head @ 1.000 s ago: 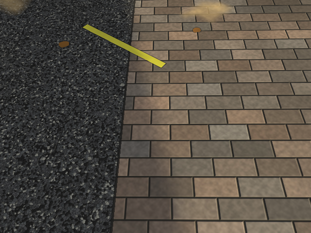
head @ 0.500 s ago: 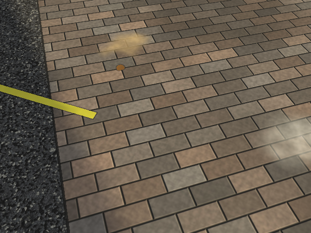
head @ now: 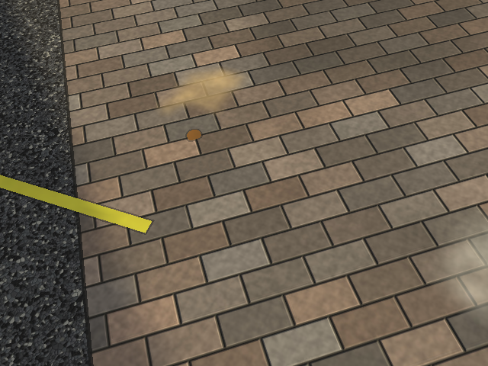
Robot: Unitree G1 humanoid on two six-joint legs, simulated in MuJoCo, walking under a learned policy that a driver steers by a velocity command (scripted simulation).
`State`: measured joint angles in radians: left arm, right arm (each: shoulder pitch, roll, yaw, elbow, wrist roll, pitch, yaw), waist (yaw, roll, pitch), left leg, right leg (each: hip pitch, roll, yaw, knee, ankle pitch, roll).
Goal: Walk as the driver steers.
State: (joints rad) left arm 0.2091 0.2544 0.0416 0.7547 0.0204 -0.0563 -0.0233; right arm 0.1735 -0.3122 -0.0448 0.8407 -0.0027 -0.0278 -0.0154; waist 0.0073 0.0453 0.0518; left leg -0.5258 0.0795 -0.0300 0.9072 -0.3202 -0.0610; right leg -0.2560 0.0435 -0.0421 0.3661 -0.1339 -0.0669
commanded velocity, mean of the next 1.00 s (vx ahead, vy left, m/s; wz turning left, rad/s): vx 0.23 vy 0.00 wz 0.00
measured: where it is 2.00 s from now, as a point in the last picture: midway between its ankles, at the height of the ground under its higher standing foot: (218, 241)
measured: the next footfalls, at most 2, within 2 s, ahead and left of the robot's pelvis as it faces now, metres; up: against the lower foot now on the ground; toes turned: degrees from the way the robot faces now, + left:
left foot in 0.16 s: +0.15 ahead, +0.15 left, +0.00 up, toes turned +1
right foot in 1.10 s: +0.49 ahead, -0.10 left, +0.00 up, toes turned +2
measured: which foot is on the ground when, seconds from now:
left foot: up 0.00-0.14, down 0.16-1.00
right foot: down 0.00-0.70, up 0.72-1.00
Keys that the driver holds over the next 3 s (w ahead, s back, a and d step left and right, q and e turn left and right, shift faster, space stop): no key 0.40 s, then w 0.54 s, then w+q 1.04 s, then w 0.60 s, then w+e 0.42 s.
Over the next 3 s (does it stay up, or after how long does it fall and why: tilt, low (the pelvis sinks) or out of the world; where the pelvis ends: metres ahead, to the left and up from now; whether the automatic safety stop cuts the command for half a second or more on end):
stays up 1.20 0.50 0.00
